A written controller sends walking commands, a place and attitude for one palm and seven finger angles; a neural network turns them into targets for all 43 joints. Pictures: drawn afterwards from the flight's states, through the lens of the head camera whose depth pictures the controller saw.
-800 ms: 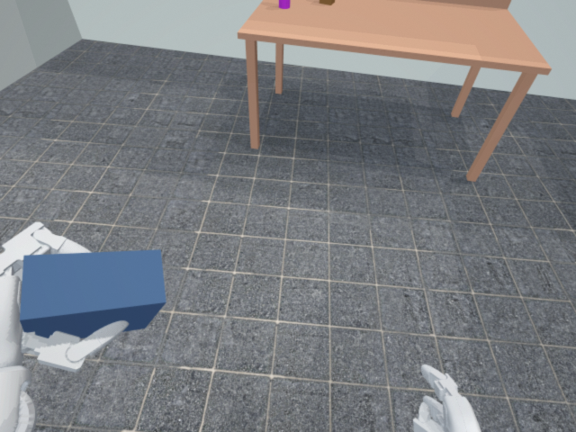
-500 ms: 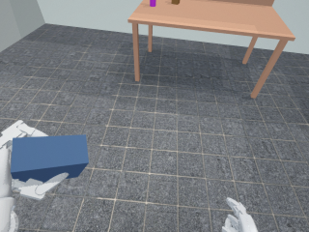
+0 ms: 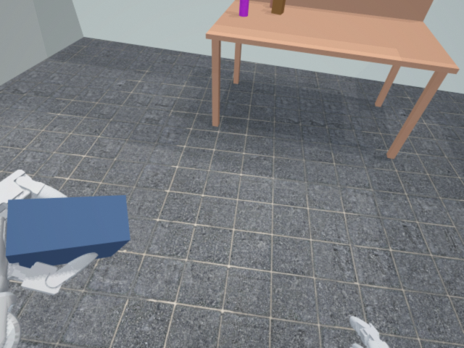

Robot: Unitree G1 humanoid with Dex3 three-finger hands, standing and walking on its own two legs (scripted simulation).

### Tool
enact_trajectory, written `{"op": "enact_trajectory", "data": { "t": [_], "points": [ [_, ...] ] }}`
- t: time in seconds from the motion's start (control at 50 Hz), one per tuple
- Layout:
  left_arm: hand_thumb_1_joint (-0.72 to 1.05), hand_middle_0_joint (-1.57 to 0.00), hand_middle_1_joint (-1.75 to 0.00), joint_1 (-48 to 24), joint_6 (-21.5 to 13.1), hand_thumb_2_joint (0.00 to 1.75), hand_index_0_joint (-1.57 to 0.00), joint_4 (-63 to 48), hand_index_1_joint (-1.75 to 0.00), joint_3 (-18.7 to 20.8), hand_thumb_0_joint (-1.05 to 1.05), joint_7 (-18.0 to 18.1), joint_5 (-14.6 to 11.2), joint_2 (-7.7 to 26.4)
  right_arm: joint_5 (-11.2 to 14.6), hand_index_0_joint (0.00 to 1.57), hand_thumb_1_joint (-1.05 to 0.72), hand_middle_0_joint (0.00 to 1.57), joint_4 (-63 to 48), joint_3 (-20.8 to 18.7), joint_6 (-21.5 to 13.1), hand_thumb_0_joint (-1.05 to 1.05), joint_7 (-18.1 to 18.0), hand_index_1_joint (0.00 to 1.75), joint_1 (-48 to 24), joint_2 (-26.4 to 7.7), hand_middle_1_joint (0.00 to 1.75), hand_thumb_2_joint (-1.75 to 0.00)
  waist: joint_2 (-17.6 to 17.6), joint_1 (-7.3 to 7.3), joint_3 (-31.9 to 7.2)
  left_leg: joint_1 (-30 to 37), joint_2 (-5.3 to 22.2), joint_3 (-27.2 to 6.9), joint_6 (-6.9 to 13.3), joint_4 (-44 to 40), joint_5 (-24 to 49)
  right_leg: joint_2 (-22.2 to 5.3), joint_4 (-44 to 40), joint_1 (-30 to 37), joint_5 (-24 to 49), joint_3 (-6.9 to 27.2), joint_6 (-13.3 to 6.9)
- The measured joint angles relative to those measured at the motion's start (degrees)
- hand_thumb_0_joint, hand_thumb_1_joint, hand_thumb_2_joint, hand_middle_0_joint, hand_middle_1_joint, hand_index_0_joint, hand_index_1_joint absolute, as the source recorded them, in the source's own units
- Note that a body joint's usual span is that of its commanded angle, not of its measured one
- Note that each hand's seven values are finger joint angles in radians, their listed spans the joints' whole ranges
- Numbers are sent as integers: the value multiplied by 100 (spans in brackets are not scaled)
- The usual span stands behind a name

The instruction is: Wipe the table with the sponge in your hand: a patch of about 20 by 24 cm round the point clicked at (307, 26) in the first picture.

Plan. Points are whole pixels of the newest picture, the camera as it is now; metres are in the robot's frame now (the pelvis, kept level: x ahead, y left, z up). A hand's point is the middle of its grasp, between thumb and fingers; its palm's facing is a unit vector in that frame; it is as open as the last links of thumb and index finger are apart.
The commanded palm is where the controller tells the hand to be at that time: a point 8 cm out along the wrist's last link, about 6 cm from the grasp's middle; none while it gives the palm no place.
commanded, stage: walk to a spot facing it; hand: left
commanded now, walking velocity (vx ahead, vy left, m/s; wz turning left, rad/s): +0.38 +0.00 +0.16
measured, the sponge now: (86, 231) +0.23 +0.21 +0.16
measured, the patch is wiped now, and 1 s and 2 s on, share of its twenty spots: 0.00 0.00 0.00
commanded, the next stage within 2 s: none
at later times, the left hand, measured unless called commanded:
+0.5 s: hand (92, 184) +0.30 +0.22 +0.17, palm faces +0.45 -0.76 -0.47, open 9.8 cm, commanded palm +0.24 +0.26 +0.19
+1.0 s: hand (138, 114) +0.45 +0.19 +0.19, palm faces +0.51 -0.70 -0.50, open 9.8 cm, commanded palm +0.40 +0.23 +0.19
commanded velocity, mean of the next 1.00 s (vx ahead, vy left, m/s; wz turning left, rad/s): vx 0.38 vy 0.00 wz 0.10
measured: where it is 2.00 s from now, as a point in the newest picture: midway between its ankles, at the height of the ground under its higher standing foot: (245, 277)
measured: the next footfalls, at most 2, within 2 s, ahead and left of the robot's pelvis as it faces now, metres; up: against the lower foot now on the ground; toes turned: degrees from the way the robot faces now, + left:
right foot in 0.30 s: +0.12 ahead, -0.12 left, +0.00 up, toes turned -5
left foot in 0.66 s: +0.26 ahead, +0.12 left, +0.00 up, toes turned +17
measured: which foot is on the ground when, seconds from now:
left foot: down 0.00-0.30, up 0.32-0.64, down 0.66-0.98, up 1.00-1.00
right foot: down 0.00-0.06, up 0.08-0.28, down 0.30-0.66, up 0.68-0.96, down 0.98-1.00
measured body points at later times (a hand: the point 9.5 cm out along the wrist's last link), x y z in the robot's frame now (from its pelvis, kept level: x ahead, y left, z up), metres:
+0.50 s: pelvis +0.11 -0.04 +0.01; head +0.14 -0.04 +0.46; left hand +0.27 +0.26 +0.19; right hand +0.28 -0.27 -0.09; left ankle +0.12 +0.10 -0.65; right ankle +0.08 -0.12 -0.72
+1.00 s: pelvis +0.27 -0.07 -0.01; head +0.30 -0.09 +0.44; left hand +0.42 +0.23 +0.21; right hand +0.45 -0.24 -0.12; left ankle +0.23 +0.10 -0.71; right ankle +0.33 -0.17 -0.73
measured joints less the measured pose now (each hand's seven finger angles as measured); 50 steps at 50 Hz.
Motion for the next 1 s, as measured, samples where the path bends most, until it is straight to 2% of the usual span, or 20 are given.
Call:
{"op": "enact_trajectory", "data": {
  "t": [0.06,0.1,0.16,0.22,0.28,0.32,0.36,0.4,0.44,0.48,0.54,0.6,0.66,0.72,0.76,0.78,0.86,0.94,0.96,1.0],
  "points": [
    [-46,-79,-132,38,-54,97,-78,68,-132,48,-1,8,-11,-73,20,20,-90,20,104,2,30,1,-4,30,71,-10,30,-90,-59,54,-66,105,-48,132,-74,110,-21,-92,475,-28,-700,91,37],
    [-46,-79,-132,28,-65,97,-78,234,-132,88,-1,18,24,-138,12,20,-90,20,146,-2,-12,1,-15,30,72,60,30,-90,20,37,-101,128,-29,104,-37,124,-137,50,1094,-211,-1144,188,25],
    [-46,-79,-132,-78,-21,97,-78,379,-132,96,-1,-8,55,-109,-27,20,-90,20,212,38,-137,1,40,30,43,255,30,-90,95,-2,-15,277,19,-32,-51,-127,-60,216,1680,-454,-1352,189,58],
    [-46,-79,-132,1,7,97,-78,244,-132,59,-1,-51,18,-86,-35,20,-90,20,178,127,-209,1,146,30,19,379,30,-90,171,10,71,466,115,-106,-131,-425,10,234,1319,-480,-1175,10,97],
    [-46,-79,-132,148,-31,97,-78,56,-132,28,-1,-104,-9,-11,-38,20,-90,21,77,183,-216,1,193,30,-13,412,30,-90,276,33,128,546,203,-165,-252,-439,-82,245,208,-160,-762,-239,86],
    [-46,-79,-132,144,-74,97,-78,-22,-132,39,-1,-140,16,110,-16,20,-90,21,23,167,-158,1,196,30,-74,387,30,-90,297,54,149,310,217,-128,-168,163,-359,218,-241,-20,-12,-344,-123],
    [-46,-79,-132,-5,-91,97,-79,81,-132,-50,-1,-186,6,89,7,20,-90,21,141,98,-47,1,186,30,-199,283,30,-90,321,49,206,-177,169,-54,-121,1494,-620,154,-9,5,-50,-471,-256],
    [-46,-79,-132,-10,-135,97,-79,219,-132,-81,-1,-220,-7,-6,17,20,-90,21,245,37,60,1,171,30,-283,146,30,-90,309,70,196,-623,175,109,-170,2509,-495,110,-97,165,-250,-527,-272],
    [-46,-79,-132,92,-149,97,-79,287,-132,-54,-1,-235,-7,-72,31,20,-90,21,258,-26,153,1,143,30,-325,30,30,-90,259,71,189,-945,249,288,-225,2881,-297,70,-356,370,-258,-566,-231],
    [-46,-79,-132,185,-152,98,-79,269,-132,-6,-1,-213,7,-82,30,20,-90,21,200,-90,196,1,115,30,-340,-60,30,-90,157,94,222,-1098,357,477,-240,2569,-144,17,-611,561,-221,-598,-219],
    [-46,-79,-132,230,-126,98,-79,52,-132,51,-1,-123,12,-55,24,20,-90,20,20,-178,175,1,87,30,-329,-164,30,-90,-38,175,349,-976,477,784,-190,1266,0,-86,-805,790,-276,-631,-195],
    [-46,-79,-132,220,-119,98,-79,-268,-132,83,-1,-16,-7,-40,18,20,-90,20,-156,-244,100,1,60,30,-338,-236,30,-90,-192,285,473,-607,435,1079,-140,53,232,-186,-692,944,-513,-628,-117],
    [-46,-79,-132,216,-154,98,-79,-541,-132,182,-1,87,-45,-23,31,20,-90,20,-373,-279,29,1,20,30,-460,-290,30,-90,-186,348,507,-54,354,1256,50,-794,923,-260,357,699,-995,-472,-25],
    [-46,-79,-132,-256,-164,98,-79,-223,-132,260,-1,73,-71,168,68,20,-91,20,-317,-281,17,1,32,30,-813,13,30,-90,-276,246,631,-47,373,1250,18,-243,549,-145,2479,-127,-1408,66,44],
    [-46,-79,-132,-436,-73,98,-79,-59,-132,291,-1,18,-67,243,97,20,-91,20,-284,-178,-5,1,92,30,-917,229,30,-90,-236,158,593,37,430,1176,-34,-271,391,-114,3167,-674,-1332,145,97],
    [-46,-79,-132,-434,-46,98,-79,-61,-132,302,-1,-1,-70,244,107,20,-91,20,-284,-117,-30,1,125,30,-923,328,30,-90,-207,130,567,96,468,1151,-70,-351,387,-155,3197,-896,-1206,129,120],
    [-46,-79,-132,-70,-111,98,-79,-344,-133,257,-1,-55,-94,110,102,20,-90,20,-323,84,-185,1,209,30,-692,577,30,-90,1,132,494,401,656,1074,-255,-719,403,-374,1933,-1166,-602,-127,192],
    [-46,-79,-132,182,-211,98,-79,-365,-133,216,-1,-98,-93,111,92,20,-90,21,-260,157,-220,1,165,30,-342,621,30,-90,248,232,434,596,848,923,-411,-626,131,-333,504,-702,-173,-451,268],
    [-46,-79,-132,173,-200,98,-79,-323,-133,236,-1,-99,-86,159,93,20,-90,21,-236,162,-198,1,143,30,-263,612,30,-90,267,254,411,572,876,867,-408,-425,-35,-296,163,-498,-128,-513,259],
    [-46,-79,-132,-22,-159,98,-79,-181,-133,206,-1,-106,-33,134,108,20,-90,21,-110,120,-123,1,114,30,-233,481,30,-90,385,295,414,239,922,644,-203,576,-617,-239,227,-436,18,-604,-3]
  ]
}}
